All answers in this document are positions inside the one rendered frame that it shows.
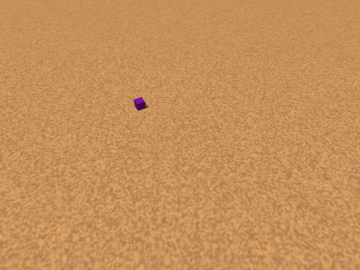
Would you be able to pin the cube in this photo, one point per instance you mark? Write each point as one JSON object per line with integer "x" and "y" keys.
{"x": 139, "y": 103}

